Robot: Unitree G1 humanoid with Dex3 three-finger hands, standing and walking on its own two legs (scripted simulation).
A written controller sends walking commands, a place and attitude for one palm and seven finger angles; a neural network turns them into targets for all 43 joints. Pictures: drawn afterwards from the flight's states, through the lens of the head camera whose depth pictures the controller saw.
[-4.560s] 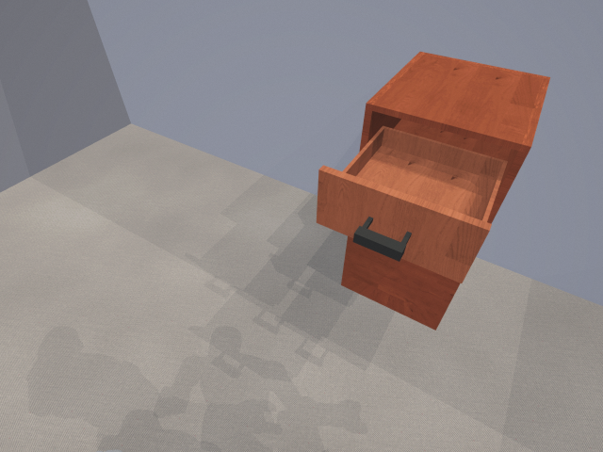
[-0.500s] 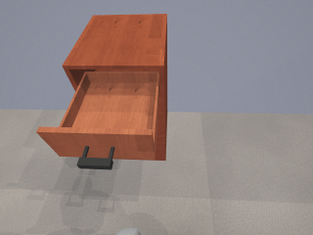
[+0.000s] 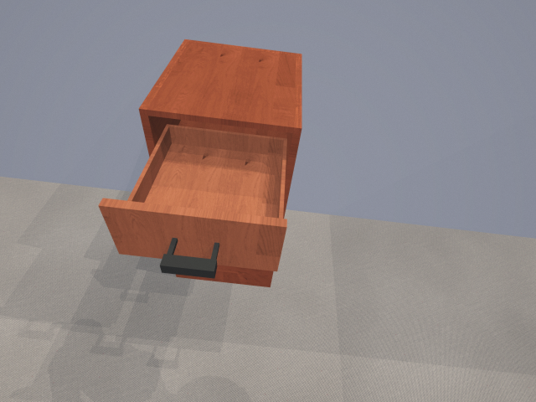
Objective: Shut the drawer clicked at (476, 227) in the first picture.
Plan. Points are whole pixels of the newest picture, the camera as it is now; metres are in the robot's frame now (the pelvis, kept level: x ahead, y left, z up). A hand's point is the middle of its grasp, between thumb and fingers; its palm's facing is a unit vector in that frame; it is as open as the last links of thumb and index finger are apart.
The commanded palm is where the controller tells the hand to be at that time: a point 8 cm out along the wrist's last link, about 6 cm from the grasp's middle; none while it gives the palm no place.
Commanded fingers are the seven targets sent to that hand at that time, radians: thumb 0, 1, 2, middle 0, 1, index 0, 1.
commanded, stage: come to a stop and stand still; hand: left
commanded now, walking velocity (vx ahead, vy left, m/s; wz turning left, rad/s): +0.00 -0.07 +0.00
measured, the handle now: (192, 255) +0.39 +0.17 -0.08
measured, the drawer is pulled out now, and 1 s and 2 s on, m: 0.30 0.30 0.30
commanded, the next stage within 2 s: look again from close up in 0.02 s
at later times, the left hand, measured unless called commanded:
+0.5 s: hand out of the picture +0.03 +0.15 -0.19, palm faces +0.00 -0.97 -0.23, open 7.3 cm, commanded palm none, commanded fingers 0.00 0.90 0.90 -0.20 -0.30 -0.20 -0.30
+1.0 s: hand out of the picture -0.06 +0.15 -0.20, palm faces +0.04 -0.99 -0.16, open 7.4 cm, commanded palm none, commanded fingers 0.00 0.90 0.90 -0.20 -0.30 -0.20 -0.30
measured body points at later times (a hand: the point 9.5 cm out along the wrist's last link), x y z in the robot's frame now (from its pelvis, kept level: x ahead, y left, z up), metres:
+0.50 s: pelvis +0.00 -0.03 -0.02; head -0.01 -0.04 +0.43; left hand +0.03 +0.20 -0.17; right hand +0.02 -0.25 -0.18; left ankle -0.03 +0.11 -0.75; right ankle -0.01 -0.13 -0.75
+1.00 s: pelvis -0.01 -0.01 -0.02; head -0.02 +0.00 +0.43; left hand -0.06 +0.20 -0.18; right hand -0.08 -0.22 -0.18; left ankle -0.03 +0.11 -0.75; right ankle -0.01 -0.13 -0.74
